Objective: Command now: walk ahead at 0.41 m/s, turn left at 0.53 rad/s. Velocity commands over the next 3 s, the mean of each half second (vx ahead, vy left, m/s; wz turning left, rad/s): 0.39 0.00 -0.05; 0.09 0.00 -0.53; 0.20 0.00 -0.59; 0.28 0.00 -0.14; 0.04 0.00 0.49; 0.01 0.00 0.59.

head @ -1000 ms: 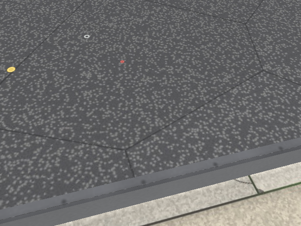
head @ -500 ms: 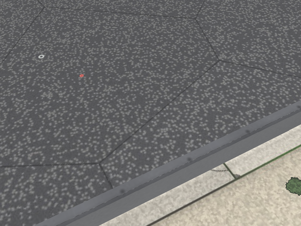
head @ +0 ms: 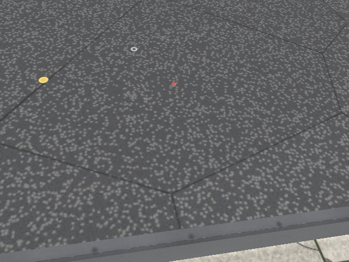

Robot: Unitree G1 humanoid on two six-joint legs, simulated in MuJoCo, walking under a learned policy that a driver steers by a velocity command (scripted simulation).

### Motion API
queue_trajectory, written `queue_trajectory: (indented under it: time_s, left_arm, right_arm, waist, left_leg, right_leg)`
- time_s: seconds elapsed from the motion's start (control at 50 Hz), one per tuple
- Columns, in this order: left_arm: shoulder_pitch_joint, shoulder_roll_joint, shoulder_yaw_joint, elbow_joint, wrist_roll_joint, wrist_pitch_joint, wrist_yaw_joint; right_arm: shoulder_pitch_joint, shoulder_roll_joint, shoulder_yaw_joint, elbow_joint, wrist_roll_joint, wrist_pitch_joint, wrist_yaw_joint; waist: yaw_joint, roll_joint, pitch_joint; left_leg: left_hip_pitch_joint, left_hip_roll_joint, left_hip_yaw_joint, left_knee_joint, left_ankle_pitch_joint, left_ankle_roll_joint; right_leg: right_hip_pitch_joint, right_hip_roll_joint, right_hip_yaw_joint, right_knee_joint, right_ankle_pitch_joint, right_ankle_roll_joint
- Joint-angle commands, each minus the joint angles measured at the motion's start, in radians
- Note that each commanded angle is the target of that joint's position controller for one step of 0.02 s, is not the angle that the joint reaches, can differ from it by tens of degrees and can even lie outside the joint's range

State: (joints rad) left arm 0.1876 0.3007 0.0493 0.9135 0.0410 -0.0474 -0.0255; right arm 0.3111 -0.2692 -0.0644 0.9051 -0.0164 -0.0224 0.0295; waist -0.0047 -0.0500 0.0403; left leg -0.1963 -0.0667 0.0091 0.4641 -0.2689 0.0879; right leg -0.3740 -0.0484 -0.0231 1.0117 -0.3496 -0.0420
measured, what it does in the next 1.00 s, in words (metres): walks ahead, turning right: right foot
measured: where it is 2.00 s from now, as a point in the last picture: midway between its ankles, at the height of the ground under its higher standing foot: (218, 261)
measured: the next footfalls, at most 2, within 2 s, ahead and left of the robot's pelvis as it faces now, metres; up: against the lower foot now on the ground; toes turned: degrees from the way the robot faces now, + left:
right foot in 0.36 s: +0.32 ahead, -0.04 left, +0.00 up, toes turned -3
left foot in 1.08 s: +0.55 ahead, +0.15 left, +0.16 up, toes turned -26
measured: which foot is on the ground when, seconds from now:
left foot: down 0.00-0.38, up 0.40-1.00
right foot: up 0.00-0.34, down 0.36-1.00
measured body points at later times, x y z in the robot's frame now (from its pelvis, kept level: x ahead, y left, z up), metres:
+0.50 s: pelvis +0.23 +0.00 -0.01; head +0.26 +0.00 +0.44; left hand +0.29 +0.27 -0.15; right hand +0.31 -0.25 -0.15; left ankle +0.13 +0.12 -0.58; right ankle +0.28 -0.04 -0.74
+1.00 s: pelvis +0.34 +0.06 +0.01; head +0.39 +0.04 +0.45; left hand +0.41 +0.33 -0.12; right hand +0.55 -0.18 -0.04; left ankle +0.47 +0.16 -0.49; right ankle +0.28 -0.04 -0.74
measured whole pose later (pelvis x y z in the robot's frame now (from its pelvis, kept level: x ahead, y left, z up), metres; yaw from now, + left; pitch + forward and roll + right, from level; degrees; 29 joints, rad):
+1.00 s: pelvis +0.34 +0.06 +0.01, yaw -23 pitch +3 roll +1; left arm 0.42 0.24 0.05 0.87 0.02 -0.01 0.09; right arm -0.08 -0.10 0.05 0.46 -0.05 0.08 -0.05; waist 0.08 0.01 0.06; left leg -1.13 0.00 -0.04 1.82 -0.58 -0.01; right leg -0.21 0.13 0.33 0.40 -0.22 -0.04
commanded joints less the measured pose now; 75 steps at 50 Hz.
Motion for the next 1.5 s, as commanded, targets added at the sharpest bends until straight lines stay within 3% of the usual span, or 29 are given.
queue_trajectory:
  time_s: [0.02,0.14,0.24,0.3,0.34,0.36,0.38,0.4,0.42,0.46,0.5,0.56,0.6,0.72,0.88,0.92,0.96,0.98,1.02,1.06,1.08,1.1,1.12,1.14,1.18,1.2,1.26,1.36,1.5]
  left_arm:
    - [-0.053,0.09,0.009,-0.064,0.017,-0.02,-0.007]
    - [-0.164,0.045,-0.011,-0.095,0.001,0.003,-0.013]
    - [-0.268,0.002,-0.037,-0.128,-0.018,0.001,-0.008]
    - [-0.104,0.036,-0.027,-0.076,-0.018,0.004,0.015]
    - [0.14,0.057,-0.011,0.005,-0.01,-0.01,0.032]
    - [0.274,0.064,-0.002,0.049,-0.001,-0.021,0.039]
    - [0.329,0.13,0.015,0.064,-0.001,-0.022,0.049]
    - [0.314,0.175,0.024,0.067,-0.01,-0.021,0.038]
    - [0.212,0.16,0.034,0.037,-0.045,-0.011,0.028]
    - [0.066,0.052,0.013,-0.022,-0.034,0.012,0.03]
    - [0.069,0.02,-0.001,-0.025,-0.03,0.018,0.04]
    - [0.122,0.078,0.012,-0.028,-0.015,0.005,0.043]
    - [0.173,0.084,0.014,-0.035,-0.012,0.003,0.05]
    - [0.292,0.068,0.01,-0.029,-0.022,0.013,0.083]
    - [0.313,0.083,0.022,-0.049,-0.013,0.005,0.106]
    - [0.314,0.092,0.03,-0.057,-0.017,0.015,0.11]
    - [0.323,0.133,0.051,-0.074,-0.015,0.02,0.134]
    - [0.297,0.141,0.055,-0.095,-0.032,0.033,0.129]
    - [0.242,0.134,0.064,-0.13,-0.027,0.055,0.125]
    - [0.194,0.139,0.072,-0.176,-0.033,0.07,0.094]
    - [0.17,0.135,0.074,-0.188,-0.055,0.057,0.08]
    - [0.076,0.125,0.077,-0.242,-0.061,0.042,0.063]
    - [0.012,0.046,0.063,-0.355,-0.059,0.049,0.045]
    - [0.084,0.009,0.063,-0.334,0.025,0.047,0.035]
    - [0.08,-0.035,0.043,-0.341,0.019,0.077,0.064]
    - [0.106,-0.022,0.042,-0.343,0.016,0.086,0.071]
    - [0.144,-0.003,0.042,-0.319,0.004,0.104,0.049]
    - [0.012,0.042,0.052,-0.361,-0.001,0.088,0.017]
    - [-0.121,0.04,0.064,-0.392,0.005,0.101,0.007]
  right_arm:
    - [0.039,-0.149,-0.027,-0.039,0.013,-0.031,-0.019]
    - [0.14,-0.102,-0.004,0.023,0.008,-0.05,-0.031]
    - [0.128,-0.085,0.015,0.043,-0.014,-0.056,-0.041]
    - [0.084,-0.091,0.021,0.042,-0.018,-0.069,-0.063]
    - [0.011,-0.13,0.011,0.028,-0.017,-0.063,-0.074]
    - [-0.058,-0.148,0.005,0.011,0.001,-0.062,-0.072]
    - [-0.087,-0.103,0.017,-0.03,0.006,-0.074,-0.065]
    - [0.096,-0.015,0.031,-0.02,0.021,-0.066,-0.058]
    - [0.112,-0.038,0.036,-0.005,-0.012,-0.056,-0.057]
    - [-0.038,-0.068,0.025,-0.053,-0.038,-0.048,-0.046]
    - [-0.059,-0.046,0.029,-0.086,-0.044,-0.007,-0.039]
    - [-0.064,0.006,0.042,-0.125,-0.038,0.028,-0.047]
    - [-0.104,0.03,0.045,-0.155,-0.028,0.037,-0.067]
    - [-0.33,0.071,0.071,-0.312,-0.046,0.051,-0.083]
    - [-0.464,0.121,0.098,-0.472,-0.051,0.072,-0.086]
    - [-0.509,0.126,0.104,-0.527,-0.051,0.078,-0.086]
    - [-0.523,0.127,0.102,-0.579,-0.046,0.078,-0.081]
    - [-0.486,0.137,0.111,-0.577,-0.035,0.082,-0.078]
    - [-0.485,0.155,0.112,-0.583,-0.012,0.083,-0.07]
    - [-0.29,0.123,0.08,-0.496,0.024,0.084,-0.066]
    - [-0.196,0.101,0.057,-0.471,0.034,0.075,-0.072]
    - [-0.085,-0.001,0.016,-0.45,0.003,0.061,-0.083]
    - [-0.058,-0.152,-0.016,-0.443,-0.04,0.076,-0.088]
    - [-0.146,-0.114,-0.011,-0.453,-0.017,0.081,-0.097]
    - [-0.332,0.027,0.029,-0.426,-0.035,0.073,-0.096]
    - [-0.361,0.062,0.035,-0.398,-0.033,0.065,-0.099]
    - [-0.275,0.053,0.018,-0.314,-0.031,0.03,-0.075]
    - [-0.141,-0.039,-0.022,-0.239,-0.014,-0.026,-0.065]
    - [0.005,-0.072,-0.038,-0.185,-0.017,-0.071,-0.07]
  waist:
    - [-0.008,0.11,0.009]
    - [-0.04,0.119,0.012]
    - [-0.058,0.146,0.036]
    - [0.018,0.149,-0.033]
    - [0.128,0.144,-0.083]
    - [0.208,0.1,-0.1]
    - [0.192,-0.09,-0.145]
    - [0.048,-0.17,-0.29]
    - [0.031,-0.019,-0.307]
    - [0.003,0.083,-0.093]
    - [-0.03,0.1,-0.027]
    - [-0.025,0.065,-0.053]
    - [0.009,0.006,-0.099]
    - [0.077,0.014,-0.104]
    - [0.086,-0.027,-0.09]
    - [0.088,-0.03,-0.085]
    - [0.077,-0.027,-0.108]
    - [0.058,-0.005,-0.125]
    - [0.049,-0.071,-0.114]
    - [-0.006,-0.096,-0.195]
    - [-0.071,-0.085,-0.225]
    - [-0.153,0.054,-0.312]
    - [-0.152,0.52,-0.403]
    - [-0.079,0.436,-0.369]
    - [0.049,0.316,-0.059]
    - [0.092,0.286,0.021]
    - [0.106,0.165,-0.013]
    - [0.028,0.175,-0.018]
    - [-0.037,0.161,-0.009]
  left_leg:
    - [0.206,0.241,-0.355,-0.298,0.199,0.121]
    - [0.258,0.198,-0.173,-0.291,0.574,0.078]
    - [0.237,0.197,-0.063,-0.293,0.779,0.031]
    - [0.26,0.226,-0.01,-0.128,1.211,0.005]
    - [0.242,0.239,-0.012,0.16,1.296,-0.004]
    - [0.152,0.187,0.02,0.403,1.113,-0.02]
    - [-0.111,0.033,0.081,0.803,0.288,-0.058]
    - [-0.352,-0.069,-0.031,1.111,-0.243,-0.096]
    - [-0.374,0.004,-0.105,1.155,-0.142,-0.077]
    - [-0.474,0.048,-0.059,1.198,-0.112,-0.081]
    - [-0.469,0.076,-0.051,1.159,-0.091,-0.095]
    - [-0.498,0.063,-0.008,1.173,-0.061,-0.124]
    - [-0.63,0.04,0.016,1.371,-0.099,-0.133]
    - [-1.094,0.052,-0.022,1.65,-0.165,-0.095]
    - [-1.224,0.053,-0.056,1.639,-0.216,-0.108]
    - [-1.194,0.065,-0.049,1.488,-0.238,-0.123]
    - [-1.148,0.084,-0.123,1.461,-0.319,-0.098]
    - [-1.023,0.093,-0.046,1.256,-0.362,-0.091]
    - [-0.723,0.086,-0.035,0.998,-0.402,-0.055]
    - [-0.35,0.007,0.111,0.878,-0.42,-0.022]
    - [-0.148,-0.01,0.077,0.686,-0.303,-0.008]
    - [0.026,0.098,-0.234,0.478,-0.293,0.046]
    - [0.034,0.452,-0.814,0.088,-0.039,0.198]
    - [-0.091,0.451,-1.013,0.015,-0.138,0.238]
    - [-0.335,0.379,-0.767,-0.024,-0.766,0.133]
    - [-0.411,0.338,-0.624,0.006,-0.767,0.079]
    - [-0.412,0.282,-0.323,0.077,-0.567,0.034]
    - [-0.164,0.366,-0.259,-0.058,-0.47,0.046]
    - [0.082,0.476,-0.141,-0.17,-0.358,0.055]
  right_leg:
    - [-0.265,-0.035,0.04,0.013,0.144,0.021]
    - [-0.324,-0.018,-0.048,-0.097,0.242,0.055]
    - [-0.199,0.041,-0.106,-0.33,0.289,0.003]
    - [-0.018,0.12,-0.107,-0.336,0.234,-0.066]
    - [0.147,0.141,-0.072,-0.44,0.242,-0.104]
    - [0.29,0.124,-0.051,-0.601,0.406,-0.123]
    - [0.493,-0.089,0.206,-0.56,0.955,-0.19]
    - [0.674,-0.308,0.544,-0.524,1.5,-0.375]
    - [0.585,-0.295,0.516,-0.587,1.165,-0.407]
    - [0.312,-0.2,0.426,-0.682,0.677,-0.344]
    - [0.115,-0.125,0.333,-0.698,0.631,-0.288]
    - [0.039,-0.077,0.297,-0.653,0.771,-0.278]
    - [0.101,-0.079,0.339,-0.622,0.796,-0.3]
    - [0.339,-0.093,0.51,-0.581,0.456,-0.272]
    - [0.388,-0.101,0.606,-0.592,0.494,-0.272]
    - [0.388,-0.073,0.606,-0.619,0.484,-0.26]
    - [0.444,-0.138,0.651,-0.641,0.663,-0.253]
    - [0.426,-0.114,0.589,-0.694,0.726,-0.231]
    - [0.294,-0.107,0.504,-0.732,0.836,-0.177]
    - [0.173,-0.053,0.363,-0.696,1.182,-0.139]
    - [0.119,-0.022,0.355,-0.577,1.382,-0.104]
    - [-0.032,0.07,0.315,-0.304,1.111,-0.048]
    - [-0.226,0.271,0.189,0.099,-0.082,0.046]
    - [-0.272,0.24,0.278,0.433,-0.201,0.049]
    - [-0.42,0.158,0.186,0.569,-0.093,0.012]
    - [-0.422,0.139,0.158,0.56,-0.006,0.009]
    - [-0.359,0.155,0.095,0.603,0.166,0.01]
    - [-0.481,0.128,0.109,0.489,0.239,0.019]
    - [-0.585,0.067,0.129,0.397,0.265,0.031]
Over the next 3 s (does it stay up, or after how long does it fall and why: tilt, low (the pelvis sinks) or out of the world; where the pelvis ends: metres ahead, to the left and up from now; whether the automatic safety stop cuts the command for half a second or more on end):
stays up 0.60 -0.33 0.13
